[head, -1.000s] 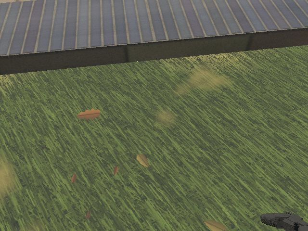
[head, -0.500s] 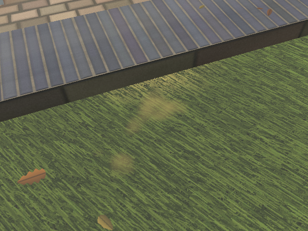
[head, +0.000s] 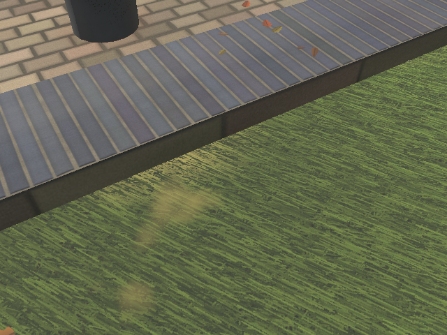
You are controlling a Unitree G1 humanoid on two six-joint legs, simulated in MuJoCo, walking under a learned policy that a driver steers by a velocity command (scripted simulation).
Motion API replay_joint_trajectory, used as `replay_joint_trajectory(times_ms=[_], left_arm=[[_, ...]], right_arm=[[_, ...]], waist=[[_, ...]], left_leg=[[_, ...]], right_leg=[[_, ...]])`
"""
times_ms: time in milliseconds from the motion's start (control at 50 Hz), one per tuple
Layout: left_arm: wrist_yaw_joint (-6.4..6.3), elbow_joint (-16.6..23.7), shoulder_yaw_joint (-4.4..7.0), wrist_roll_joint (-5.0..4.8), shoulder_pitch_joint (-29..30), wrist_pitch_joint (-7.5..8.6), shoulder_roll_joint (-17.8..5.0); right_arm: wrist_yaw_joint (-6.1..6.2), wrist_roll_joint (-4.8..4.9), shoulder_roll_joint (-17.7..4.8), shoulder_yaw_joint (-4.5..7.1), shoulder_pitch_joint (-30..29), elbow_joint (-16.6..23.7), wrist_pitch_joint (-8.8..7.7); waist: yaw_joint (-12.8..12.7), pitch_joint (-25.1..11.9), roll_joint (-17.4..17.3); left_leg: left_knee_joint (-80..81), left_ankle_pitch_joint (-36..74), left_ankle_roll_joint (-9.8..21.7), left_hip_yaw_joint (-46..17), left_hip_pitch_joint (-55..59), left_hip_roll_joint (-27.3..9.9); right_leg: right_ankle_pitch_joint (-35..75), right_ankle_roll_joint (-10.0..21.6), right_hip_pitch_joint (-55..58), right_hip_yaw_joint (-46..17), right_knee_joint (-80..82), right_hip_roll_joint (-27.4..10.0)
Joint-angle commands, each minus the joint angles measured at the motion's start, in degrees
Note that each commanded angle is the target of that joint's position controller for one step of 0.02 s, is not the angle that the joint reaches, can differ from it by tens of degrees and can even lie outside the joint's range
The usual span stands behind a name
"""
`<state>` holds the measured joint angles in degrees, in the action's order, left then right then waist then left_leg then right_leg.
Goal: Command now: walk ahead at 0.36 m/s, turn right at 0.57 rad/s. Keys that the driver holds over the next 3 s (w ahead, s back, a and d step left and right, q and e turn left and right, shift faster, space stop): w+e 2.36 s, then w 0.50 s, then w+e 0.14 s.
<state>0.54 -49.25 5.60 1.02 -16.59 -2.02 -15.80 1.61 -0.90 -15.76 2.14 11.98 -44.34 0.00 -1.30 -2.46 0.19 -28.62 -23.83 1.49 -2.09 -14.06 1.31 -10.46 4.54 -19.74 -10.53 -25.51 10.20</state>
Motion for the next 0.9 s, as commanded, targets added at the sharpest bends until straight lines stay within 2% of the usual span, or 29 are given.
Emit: replay_joint_trajectory(times_ms=[20, 40, 60, 80, 120, 180, 220, 280, 340, 380, 400, 420, 440, 460, 480, 500, 520, 540, 560, 580, 600, 620, 680, 740, 840, 880, 900], left_arm=[[-0.56, 7.2, -0.38, -1.33, 5.3, 1.72, 0.8], [-0.13, 7.9, 0.51, 0.77, 8.8, 2.24, -5.0], [0.87, 7.5, 1.02, 1.24, 7.9, 2.38, -6.6], [1.78, 6.1, 1.12, 1.51, 4.9, 2.42, -6.7], [2.79, 4.7, 1.00, 1.81, 2.5, 1.88, -6.3], [3.63, 7.0, -0.09, 1.39, 8.6, 1.67, -4.1], [3.96, 8.1, -0.51, 1.39, 12.3, 1.72, -3.6], [4.65, 9.9, -1.30, 1.38, 17.0, 1.92, -2.7], [5.43, 12.4, -2.28, 1.40, 22.1, 2.17, -1.7], [5.38, 13.1, -2.54, 1.71, 22.8, 2.18, -1.7], [5.07, 13.0, -2.45, 1.88, 21.6, 2.21, -2.0], [4.54, 12.4, -2.11, 1.92, 18.9, 2.33, -2.7], [3.93, 10.8, -1.47, 1.96, 12.5, 2.71, -3.8], [3.09, 7.4, -0.45, 2.25, 2.0, 3.23, -5.5], [1.91, 5.7, 1.29, 2.63, -6.3, 3.26, -10.9], [1.18, 6.8, 2.32, 0.65, -5.5, 2.98, -16.0], [0.49, 6.7, 2.21, 0.31, -7.4, 2.40, -15.5], [-0.11, 5.2, 1.56, -0.01, -5.2, 2.49, -12.9], [-0.32, 5.1, 0.69, -0.32, -2.1, 2.84, -9.8], [-0.55, 5.3, 0.15, -0.47, 0.6, 3.28, -8.5], [-0.61, 5.9, -0.30, -0.52, 2.9, 3.59, -7.4], [-0.48, 6.1, -0.53, -0.71, 3.3, 4.12, -7.1], [-0.06, 5.1, -0.25, -0.83, 1.3, 5.14, -8.3], [0.07, 3.9, -0.23, -0.78, -2.3, 5.40, -8.2], [-0.49, 2.2, 0.01, -0.59, -8.1, 5.57, -9.1], [-1.07, 2.1, 0.18, -0.39, -8.8, 5.50, -9.9], [-1.34, 2.2, 0.30, -0.28, -8.2, 5.46, -10.4]], right_arm=[[2.13, -0.53, -12.9, 3.02, 11.5, 0.3, -1.06], [2.21, -1.29, -13.7, 3.61, 4.8, 1.3, -1.00], [1.91, -1.00, -10.5, 2.93, 2.0, 1.7, -1.55], [1.27, -0.51, -8.4, 2.44, 0.1, 1.9, -2.21], [0.57, -0.14, -7.4, 2.22, 0.9, 2.1, -2.99], [-0.51, -0.66, -6.8, 2.43, 7.9, -0.2, -3.96], [-0.88, -0.74, -6.9, 2.66, 11.4, -1.5, -4.28], [-1.10, -0.66, -6.8, 2.72, 13.2, -2.6, -4.56], [-0.97, -0.57, -7.3, 2.80, 14.4, -3.8, -4.67], [-0.74, -0.41, -8.0, 2.93, 15.2, -5.0, -4.22], [-0.61, -0.27, -8.5, 2.96, 15.2, -5.4, -3.97], [-0.47, -0.12, -9.4, 3.01, 15.3, -5.8, -3.74], [-0.33, 0.11, -10.1, 2.97, 15.3, -6.2, -3.43], [-0.22, 0.42, -10.1, 2.69, 14.5, -5.8, -3.18], [-0.73, 0.80, -7.4, 1.84, 14.9, -3.4, -3.31], [-1.80, 0.34, -3.4, 1.14, 12.6, 1.3, -3.99], [-1.92, 0.03, -8.4, 2.24, 5.5, 2.5, -4.36], [-2.10, 0.66, -6.9, 1.74, 3.4, 3.2, -4.87], [-2.09, 0.48, -6.3, 1.46, 4.8, 2.3, -5.18], [-2.15, -0.59, -6.4, 1.64, 5.3, 2.2, -4.54], [-2.32, -1.55, -6.1, 1.54, 7.8, 1.2, -3.48], [-2.58, -2.00, -5.8, 1.57, 8.9, 1.0, -2.51], [-2.96, -1.99, -4.8, 1.45, 5.0, 2.7, -1.19], [-2.99, -1.78, -4.4, 1.21, -3.5, 5.6, -1.24], [-3.40, -1.03, -4.1, 0.56, -13.2, 9.0, -1.89], [-3.37, -0.81, -4.8, 0.54, -14.7, 10.1, -2.25], [-3.25, -0.78, -5.3, 0.65, -13.4, 10.0, -2.43]], waist=[[5.7, 0.4, -15.0], [3.2, 7.2, -8.0], [0.4, 8.7, -5.5], [-1.1, 8.2, -5.4], [-0.7, 7.1, -7.7], [2.9, 8.5, -6.0], [4.9, 8.9, -5.8], [6.4, 9.4, -6.8], [7.3, 9.9, -8.0], [7.0, 9.6, -8.6], [6.0, 8.6, -9.0], [4.2, 6.5, -9.4], [1.1, 2.3, -9.0], [-3.8, -4.1, -7.0], [-6.9, -11.5, 0.7], [-4.0, -17.0, 13.5], [-7.2, -14.1, 4.8], [-5.3, -6.7, 2.8], [-2.1, -1.5, 0.7], [0.3, 1.0, 0.5], [2.4, 1.4, 1.0], [3.3, 1.3, 1.8], [3.2, 3.7, 2.2], [0.8, 6.4, 2.6], [-2.9, 6.0, 2.6], [-2.8, 5.8, 2.8], [-1.9, 5.6, 3.0]], left_leg=[[21.4, -18.5, 5.4, -26.3, 23.1, -24.2], [24.8, -23.0, 8.1, -31.3, 10.8, -25.8], [24.4, -20.2, 7.5, -26.8, 7.0, -22.8], [23.9, -14.6, 6.2, -20.6, 6.9, -19.2], [23.7, -7.7, 5.0, -11.1, 7.1, -15.3], [23.0, 1.3, 5.8, -5.3, 11.3, -15.0], [22.3, 7.3, 6.0, -2.4, 14.5, -15.3], [21.0, 16.6, 6.0, 2.2, 16.1, -15.5], [19.6, 25.2, 5.6, 6.5, 15.9, -16.2], [16.6, 33.0, 4.9, 9.1, 16.7, -16.6], [13.5, 42.1, 4.5, 10.6, 16.8, -16.7], [8.0, 55.3, 4.2, 12.1, 17.2, -16.9], [-1.4, 64.2, 3.8, 13.8, 16.5, -17.0], [-14.4, 61.2, 2.5, 15.5, 10.9, -15.9], [-32.2, 39.8, 0.2, 15.8, -6.0, -13.8], [-49.6, -6.4, -2.7, 10.9, -24.9, -3.6], [-52.5, -2.7, -2.0, 2.1, -29.9, -4.2], [-50.1, 2.3, -1.2, 1.3, -31.0, -7.1], [-43.5, 4.6, -1.0, 1.2, -27.4, -9.1], [-40.0, 4.3, -1.5, 0.7, -23.9, -9.9], [-38.2, 4.3, -2.1, 0.7, -20.5, -10.0], [-36.9, 4.2, -2.7, 1.2, -18.9, -9.7], [-30.9, 9.0, -4.3, 2.5, -20.3, -8.9], [-22.0, 16.6, -4.9, 2.6, -23.8, -8.2], [-11.0, 23.1, -3.8, 2.3, -23.5, -4.9], [-7.4, 22.2, -2.8, 1.4, -21.1, -3.8], [-5.4, 20.9, -2.2, 1.0, -18.0, -3.2]], right_leg=[[-22.3, -2.0, -26.2, 2.1, -20.7, 1.2], [-12.3, -2.4, -29.3, 1.6, -25.5, -3.9], [-7.3, -2.5, -25.8, 0.4, -28.6, -6.0], [-4.2, -3.2, -24.3, 1.7, -31.9, -6.0], [-2.1, -4.2, -23.2, 4.7, -37.5, -6.9], [1.0, -4.7, -27.5, 5.6, -37.3, -9.1], [1.9, -5.1, -28.9, 6.4, -33.6, -10.0], [3.1, -5.1, -26.9, 9.2, -25.7, -11.2], [1.3, -3.4, -21.4, 14.4, -16.8, -11.9], [-2.2, -1.2, -16.5, 17.4, -12.0, -10.5], [-4.0, 0.2, -12.6, 18.8, -10.3, -8.9], [-6.0, 1.7, -7.5, 20.1, -9.2, -6.6], [-6.4, 3.4, 0.6, 20.3, -7.5, -4.3], [-3.3, 5.3, 14.7, 18.8, -3.3, -3.0], [-15.0, 9.2, 32.9, 2.5, -0.5, -14.5], [-14.1, 15.2, 43.3, -28.8, 6.1, -30.5], [-3.1, 15.5, 40.9, -27.6, 8.4, -29.8], [5.3, 14.9, 34.8, -17.6, 7.4, -27.6], [12.3, 12.8, 26.0, -12.1, 8.3, -24.4], [15.2, 11.7, 20.0, -8.7, 9.3, -21.5], [16.2, 11.4, 16.0, -6.3, 10.4, -19.3], [17.2, 11.8, 13.7, -5.5, 11.2, -18.4], [13.9, 12.2, 9.0, -4.9, 14.5, -16.6], [12.4, 11.1, 9.6, -5.9, 15.6, -15.6], [20.7, 9.4, 16.3, -8.0, 11.8, -16.2], [23.8, 8.3, 18.6, -9.8, 9.7, -17.3], [25.0, 7.4, 18.8, -10.6, 8.4, -17.6]])
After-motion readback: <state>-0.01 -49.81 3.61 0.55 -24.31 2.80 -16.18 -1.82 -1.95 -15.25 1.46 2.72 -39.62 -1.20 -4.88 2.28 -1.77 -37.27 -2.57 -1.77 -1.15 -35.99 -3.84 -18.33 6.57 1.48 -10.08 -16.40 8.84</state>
